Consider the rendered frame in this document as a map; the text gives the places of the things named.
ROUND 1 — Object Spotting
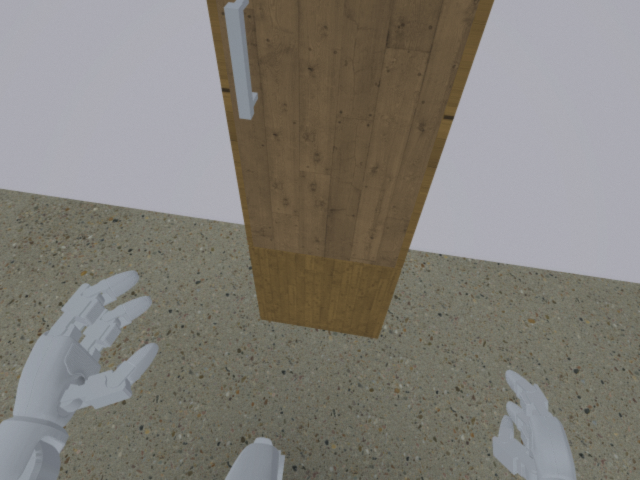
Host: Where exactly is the robot left hand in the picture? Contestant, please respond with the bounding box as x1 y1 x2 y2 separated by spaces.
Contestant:
13 270 159 427

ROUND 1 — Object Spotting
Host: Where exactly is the cupboard door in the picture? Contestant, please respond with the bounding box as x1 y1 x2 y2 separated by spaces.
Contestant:
216 0 480 268

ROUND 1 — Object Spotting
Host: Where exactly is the left robot thigh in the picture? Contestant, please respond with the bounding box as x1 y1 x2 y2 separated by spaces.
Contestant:
225 443 285 480

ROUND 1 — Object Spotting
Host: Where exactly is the robot left forearm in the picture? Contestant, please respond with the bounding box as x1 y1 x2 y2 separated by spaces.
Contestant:
0 416 69 480

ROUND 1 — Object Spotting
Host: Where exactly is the robot left shin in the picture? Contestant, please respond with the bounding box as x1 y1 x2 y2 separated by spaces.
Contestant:
254 437 273 446

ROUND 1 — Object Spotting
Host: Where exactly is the handle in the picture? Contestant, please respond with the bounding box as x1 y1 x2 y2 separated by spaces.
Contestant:
224 0 258 120

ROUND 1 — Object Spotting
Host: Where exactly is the robot right hand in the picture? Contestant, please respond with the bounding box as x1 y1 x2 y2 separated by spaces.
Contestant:
492 370 577 480

